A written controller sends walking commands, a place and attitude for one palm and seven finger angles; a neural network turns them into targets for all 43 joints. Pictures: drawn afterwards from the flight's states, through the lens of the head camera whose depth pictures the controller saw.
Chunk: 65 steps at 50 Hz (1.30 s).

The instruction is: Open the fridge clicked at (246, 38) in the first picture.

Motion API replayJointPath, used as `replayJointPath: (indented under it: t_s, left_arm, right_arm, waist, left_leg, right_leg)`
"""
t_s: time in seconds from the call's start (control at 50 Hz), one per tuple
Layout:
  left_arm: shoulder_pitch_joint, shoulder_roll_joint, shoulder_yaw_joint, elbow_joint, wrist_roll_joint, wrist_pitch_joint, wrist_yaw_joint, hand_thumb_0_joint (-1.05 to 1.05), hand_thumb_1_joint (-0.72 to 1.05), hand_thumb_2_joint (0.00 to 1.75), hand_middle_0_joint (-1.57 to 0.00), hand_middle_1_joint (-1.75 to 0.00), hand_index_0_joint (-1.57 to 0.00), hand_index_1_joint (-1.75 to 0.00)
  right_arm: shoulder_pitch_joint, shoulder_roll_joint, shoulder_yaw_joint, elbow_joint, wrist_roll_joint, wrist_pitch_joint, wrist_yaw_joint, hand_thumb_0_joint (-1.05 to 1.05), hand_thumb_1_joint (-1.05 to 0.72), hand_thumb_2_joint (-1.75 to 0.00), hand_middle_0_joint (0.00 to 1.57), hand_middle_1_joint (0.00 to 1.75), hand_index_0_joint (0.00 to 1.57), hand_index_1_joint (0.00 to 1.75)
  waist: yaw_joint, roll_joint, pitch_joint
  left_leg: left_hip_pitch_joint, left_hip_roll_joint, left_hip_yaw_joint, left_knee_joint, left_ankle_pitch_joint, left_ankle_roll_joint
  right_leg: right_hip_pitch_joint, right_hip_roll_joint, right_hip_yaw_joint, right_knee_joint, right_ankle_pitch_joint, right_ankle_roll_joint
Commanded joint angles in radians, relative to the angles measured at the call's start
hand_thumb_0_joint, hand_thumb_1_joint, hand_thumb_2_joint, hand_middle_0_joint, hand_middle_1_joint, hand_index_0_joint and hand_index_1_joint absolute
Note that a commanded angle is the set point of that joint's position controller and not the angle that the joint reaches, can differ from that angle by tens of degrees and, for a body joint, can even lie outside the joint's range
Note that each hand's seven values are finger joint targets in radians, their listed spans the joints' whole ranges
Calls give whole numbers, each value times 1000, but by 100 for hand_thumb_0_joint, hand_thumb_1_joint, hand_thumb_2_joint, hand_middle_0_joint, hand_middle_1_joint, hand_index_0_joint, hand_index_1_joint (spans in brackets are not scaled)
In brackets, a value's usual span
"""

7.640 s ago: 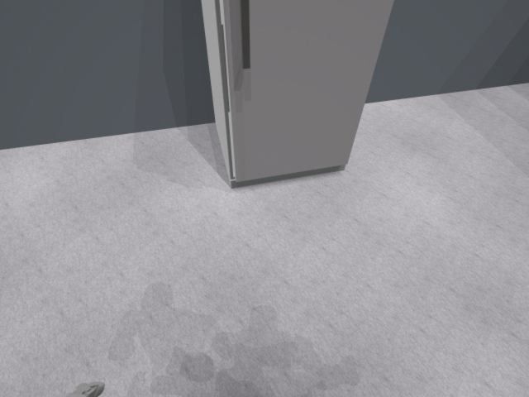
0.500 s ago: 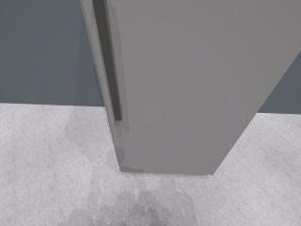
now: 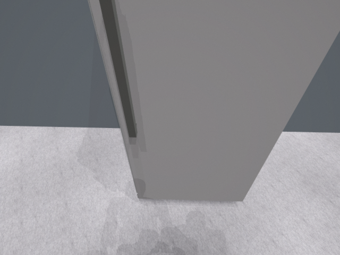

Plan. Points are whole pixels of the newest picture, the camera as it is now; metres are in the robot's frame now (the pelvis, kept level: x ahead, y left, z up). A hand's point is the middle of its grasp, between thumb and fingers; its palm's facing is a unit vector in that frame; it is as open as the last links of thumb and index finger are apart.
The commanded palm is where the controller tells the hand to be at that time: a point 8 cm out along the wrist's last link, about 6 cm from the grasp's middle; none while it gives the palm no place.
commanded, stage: come to a stop and stand still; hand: left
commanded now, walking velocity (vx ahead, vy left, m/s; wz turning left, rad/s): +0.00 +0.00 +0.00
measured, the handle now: (123, 72) +0.54 +0.16 +0.18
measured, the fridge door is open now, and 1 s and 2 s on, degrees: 0 0 0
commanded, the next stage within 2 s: look again from close up in 0.12 s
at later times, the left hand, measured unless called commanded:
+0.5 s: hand out of the picture -0.01 +0.15 -0.17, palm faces +0.03 -0.98 -0.19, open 7.3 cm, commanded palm none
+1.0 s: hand out of the picture -0.03 +0.15 -0.18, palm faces +0.06 -0.98 -0.17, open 7.3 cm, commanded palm none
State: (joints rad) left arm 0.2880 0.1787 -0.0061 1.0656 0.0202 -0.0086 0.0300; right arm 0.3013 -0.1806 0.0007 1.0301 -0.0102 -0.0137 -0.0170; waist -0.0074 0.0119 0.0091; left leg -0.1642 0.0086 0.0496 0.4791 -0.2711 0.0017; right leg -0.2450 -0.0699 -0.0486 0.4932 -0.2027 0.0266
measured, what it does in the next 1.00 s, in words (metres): stands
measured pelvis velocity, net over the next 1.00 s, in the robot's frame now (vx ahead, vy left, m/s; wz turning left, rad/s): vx -0.02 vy -0.01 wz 0.01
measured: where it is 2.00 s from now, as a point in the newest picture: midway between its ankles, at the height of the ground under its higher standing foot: outside the picture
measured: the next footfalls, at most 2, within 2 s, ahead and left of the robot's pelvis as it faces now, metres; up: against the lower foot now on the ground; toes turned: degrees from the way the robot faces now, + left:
none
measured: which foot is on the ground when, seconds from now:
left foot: down 0.00-1.00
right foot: down 0.00-1.00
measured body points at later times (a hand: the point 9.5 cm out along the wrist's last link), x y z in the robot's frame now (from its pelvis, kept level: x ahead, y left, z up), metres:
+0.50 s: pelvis -0.01 -0.02 +0.00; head -0.01 -0.02 +0.45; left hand -0.01 +0.21 -0.16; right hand -0.02 -0.24 -0.16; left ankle -0.01 +0.12 -0.74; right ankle +0.04 -0.14 -0.74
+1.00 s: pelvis -0.02 -0.01 +0.00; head -0.02 -0.01 +0.45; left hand -0.03 +0.20 -0.16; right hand -0.04 -0.22 -0.16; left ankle -0.01 +0.12 -0.74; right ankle +0.04 -0.14 -0.74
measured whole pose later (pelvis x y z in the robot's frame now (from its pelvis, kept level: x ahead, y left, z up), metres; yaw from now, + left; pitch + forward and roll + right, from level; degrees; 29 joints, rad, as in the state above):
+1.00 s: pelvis -0.02 -0.01 +0.00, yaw +1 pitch -2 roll +0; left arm 0.34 0.13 0.01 1.09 0.02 -0.01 0.03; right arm 0.34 -0.11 0.00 1.11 -0.01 -0.01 -0.02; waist 0.00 -0.01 0.03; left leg -0.19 0.02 0.03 0.46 -0.23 -0.01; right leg -0.25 -0.05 -0.07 0.45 -0.16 0.01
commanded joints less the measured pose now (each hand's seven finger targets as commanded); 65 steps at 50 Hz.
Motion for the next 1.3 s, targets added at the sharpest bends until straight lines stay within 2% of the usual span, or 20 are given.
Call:
replayJointPath:
  t_s: [0.0,0.08,0.12,0.24,0.3,0.38,0.52,0.58,0.64,0.92,1.04,1.08,1.18,1.28]
  left_arm:
    - [28,118,26,-46,-6,-16,3,0,90,90,-20,-30,-20,-30]
    - [29,126,27,-43,-7,-19,3,0,90,90,-20,-30,-20,-30]
    - [29,121,26,-37,-9,-17,2,0,90,90,-20,-30,-20,-30]
    - [38,110,25,-24,-7,-16,4,0,90,90,-20,-30,-20,-30]
    - [44,106,26,-21,-9,-17,3,0,90,90,-20,-30,-20,-30]
    - [51,97,27,-17,-9,-19,5,0,90,90,-20,-30,-20,-30]
    - [69,76,27,-5,-8,-15,6,0,90,90,-20,-30,-20,-30]
    - [77,67,28,-6,-8,-16,8,0,90,90,-20,-30,-20,-30]
    - [83,61,27,-4,-6,-14,9,0,90,90,-20,-30,-20,-30]
    - [111,37,34,-7,-4,-9,8,0,90,90,-20,-30,-20,-30]
    - [121,33,34,-8,-2,-11,8,0,90,90,-20,-30,-20,-30]
    - [122,28,35,-7,-3,-11,9,0,90,90,-20,-30,-20,-30]
    - [126,24,32,-2,-2,-11,9,0,90,90,-20,-30,-20,-30]
    - [128,23,33,-1,-1,-11,9,0,90,90,-20,-30,-20,-30]
  right_arm:
    - [41,-106,-21,-26,-4,-17,-3,0,-90,-90,20,30,20,30]
    - [39,-108,-19,-13,-3,-18,-2,0,-90,-90,20,30,20,30]
    - [40,-102,-16,-1,-3,-14,-3,0,-90,-90,20,30,20,30]
    - [50,-89,-14,22,-2,-12,-2,0,-90,-90,20,30,20,30]
    - [60,-81,-12,29,-3,-10,-3,0,-90,-90,20,30,20,30]
    - [70,-72,-13,40,-2,-12,-4,0,-90,-90,20,30,20,30]
    - [82,-49,-12,50,-1,-8,-7,0,-90,-90,20,30,20,30]
    - [92,-42,-12,53,-1,-10,-8,0,-90,-90,20,30,20,30]
    - [95,-36,-12,56,0,-8,-9,0,-90,-90,20,30,20,30]
    - [117,-18,-18,51,-4,-5,-9,0,-90,-90,20,30,20,30]
    - [125,-13,-18,52,-3,-7,-9,0,-90,-90,20,30,20,30]
    - [122,-11,-18,53,-4,-10,-10,0,-90,-90,20,30,20,30]
    - [116,-13,-17,53,-2,-11,-11,0,-90,-90,20,30,20,30]
    - [120,-11,-19,51,-3,-8,-10,0,-90,-90,20,30,20,30]
  waist:
    - [4,-23,71]
    - [8,-25,51]
    - [7,-27,72]
    - [9,-16,71]
    - [7,-33,71]
    - [8,-20,57]
    - [10,-22,89]
    - [9,-21,70]
    - [9,-19,94]
    - [12,-17,110]
    - [13,-21,97]
    - [14,3,89]
    - [17,10,102]
    - [16,-19,104]
  left_leg:
    - [-119,72,-84,-141,3,18]
    - [-108,74,-78,-135,38,14]
    - [-114,72,-74,-140,14,10]
    - [-113,75,-75,-148,15,6]
    - [-117,69,-68,-141,5,3]
    - [-103,73,-66,-137,39,2]
    - [-123,71,-65,-143,10,0]
    - [-114,75,-67,-141,22,0]
    - [-123,78,-70,-150,4,1]
    - [-162,69,-81,-155,-69,7]
    - [-157,71,-82,-149,-47,9]
    - [-155,74,-86,-154,-42,10]
    - [-170,80,-94,-166,-56,11]
    - [-165,73,-85,-156,-60,11]
  right_leg:
    - [21,-51,88,-120,-56,-53]
    - [48,-56,84,-125,-23,-54]
    - [32,-57,90,-141,-59,-55]
    - [40,-54,84,-149,-60,-53]
    - [35,-57,90,-162,-89,-54]
    - [49,-57,85,-158,-46,-55]
    - [34,-53,83,-165,-72,-53]
    - [44,-50,82,-158,-52,-54]
    - [32,-47,77,-161,-64,-52]
    - [7,-42,77,-158,-128,-48]
    - [14,-43,73,-152,-105,-50]
    - [19,-43,73,-143,-87,-51]
    - [28,-38,68,-133,-61,-49]
    - [18,-40,74,-141,-84,-47]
